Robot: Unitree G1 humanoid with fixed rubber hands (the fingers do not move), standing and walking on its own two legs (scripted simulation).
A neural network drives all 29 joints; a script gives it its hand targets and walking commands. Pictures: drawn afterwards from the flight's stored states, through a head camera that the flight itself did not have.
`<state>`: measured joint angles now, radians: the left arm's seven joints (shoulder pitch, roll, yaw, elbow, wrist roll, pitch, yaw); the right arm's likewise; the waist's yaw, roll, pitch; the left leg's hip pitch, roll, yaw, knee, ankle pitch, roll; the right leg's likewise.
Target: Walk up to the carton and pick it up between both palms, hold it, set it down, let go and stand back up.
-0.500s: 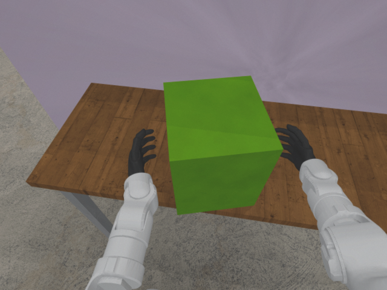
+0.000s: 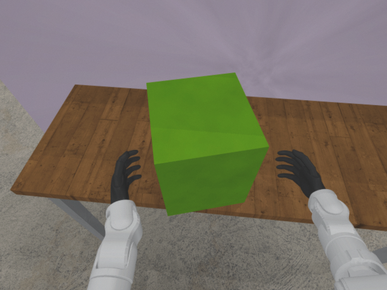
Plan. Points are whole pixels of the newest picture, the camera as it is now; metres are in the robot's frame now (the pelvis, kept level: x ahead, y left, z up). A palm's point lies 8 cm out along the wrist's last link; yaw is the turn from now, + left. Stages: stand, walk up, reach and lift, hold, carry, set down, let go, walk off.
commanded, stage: set down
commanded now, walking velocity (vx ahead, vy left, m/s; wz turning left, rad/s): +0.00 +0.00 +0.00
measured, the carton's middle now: (199, 148) +0.42 +0.04 +0.01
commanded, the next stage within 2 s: none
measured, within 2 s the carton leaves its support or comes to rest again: neither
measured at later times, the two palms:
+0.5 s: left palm (119, 206) +0.24 +0.17 +0.04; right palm (326, 212) +0.29 -0.24 +0.00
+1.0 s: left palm (117, 224) +0.21 +0.17 +0.03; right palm (340, 241) +0.24 -0.26 -0.01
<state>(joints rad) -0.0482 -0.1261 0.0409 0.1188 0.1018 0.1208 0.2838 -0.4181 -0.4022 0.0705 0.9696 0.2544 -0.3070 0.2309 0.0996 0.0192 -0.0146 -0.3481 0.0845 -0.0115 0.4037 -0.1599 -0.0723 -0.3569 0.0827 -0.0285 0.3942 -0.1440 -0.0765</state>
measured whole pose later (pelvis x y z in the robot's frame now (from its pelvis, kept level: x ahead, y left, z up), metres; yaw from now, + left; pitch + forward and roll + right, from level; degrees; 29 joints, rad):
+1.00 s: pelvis +0.00 +0.00 +0.00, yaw +0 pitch +5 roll +0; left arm 0.24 -0.13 -0.02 -0.10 0.10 0.16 0.29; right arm 0.03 -0.46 0.04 0.61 0.32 -0.28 0.29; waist 0.05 -0.02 -0.04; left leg -0.34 0.08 -0.01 0.40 -0.16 -0.06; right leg -0.35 0.08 -0.03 0.39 -0.14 -0.08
